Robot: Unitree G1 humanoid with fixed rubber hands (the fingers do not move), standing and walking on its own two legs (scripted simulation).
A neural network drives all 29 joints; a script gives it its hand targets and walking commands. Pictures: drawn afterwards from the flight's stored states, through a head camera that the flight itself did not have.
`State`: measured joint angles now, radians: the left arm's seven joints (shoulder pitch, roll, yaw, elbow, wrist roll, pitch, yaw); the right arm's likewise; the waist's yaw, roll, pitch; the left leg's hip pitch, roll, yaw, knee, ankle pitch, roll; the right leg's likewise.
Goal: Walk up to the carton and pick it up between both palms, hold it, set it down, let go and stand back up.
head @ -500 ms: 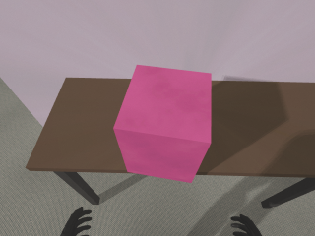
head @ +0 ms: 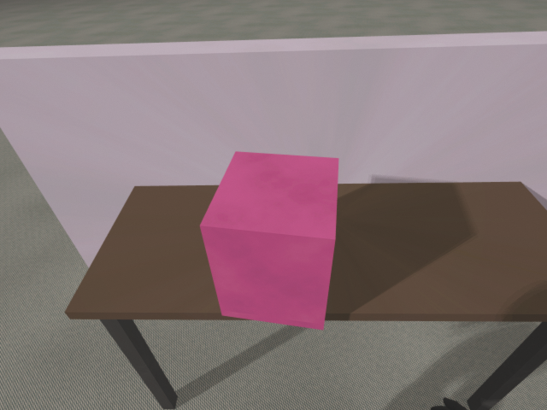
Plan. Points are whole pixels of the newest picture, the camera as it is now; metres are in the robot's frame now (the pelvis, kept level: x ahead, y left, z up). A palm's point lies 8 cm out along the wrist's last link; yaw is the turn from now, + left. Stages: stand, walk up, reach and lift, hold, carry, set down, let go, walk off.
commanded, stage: stand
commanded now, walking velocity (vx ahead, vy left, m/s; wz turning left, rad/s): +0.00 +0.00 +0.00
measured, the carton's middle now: (278, 239) +0.45 +0.02 +0.01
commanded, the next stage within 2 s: none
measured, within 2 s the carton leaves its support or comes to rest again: neither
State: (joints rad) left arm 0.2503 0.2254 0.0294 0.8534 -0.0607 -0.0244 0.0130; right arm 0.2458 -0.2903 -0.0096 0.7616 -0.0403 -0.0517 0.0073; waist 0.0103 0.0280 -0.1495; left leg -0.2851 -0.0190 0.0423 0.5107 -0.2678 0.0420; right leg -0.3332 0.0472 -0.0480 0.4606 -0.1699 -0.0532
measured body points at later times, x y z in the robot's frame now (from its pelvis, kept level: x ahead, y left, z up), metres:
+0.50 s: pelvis -0.01 +0.00 +0.00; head -0.04 -0.01 +0.45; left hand +0.07 +0.26 -0.12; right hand +0.09 -0.27 -0.12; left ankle +0.00 +0.09 -0.74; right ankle +0.04 -0.08 -0.74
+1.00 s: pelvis -0.02 +0.00 +0.00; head -0.05 -0.02 +0.45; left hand +0.05 +0.26 -0.13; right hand +0.08 -0.27 -0.12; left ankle +0.00 +0.09 -0.74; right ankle +0.04 -0.08 -0.74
